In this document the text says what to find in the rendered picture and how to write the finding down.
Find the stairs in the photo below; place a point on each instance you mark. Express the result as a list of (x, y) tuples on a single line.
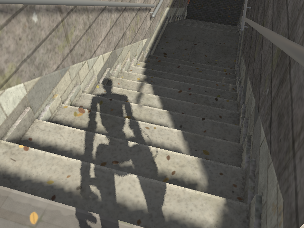
[(157, 147), (207, 25)]

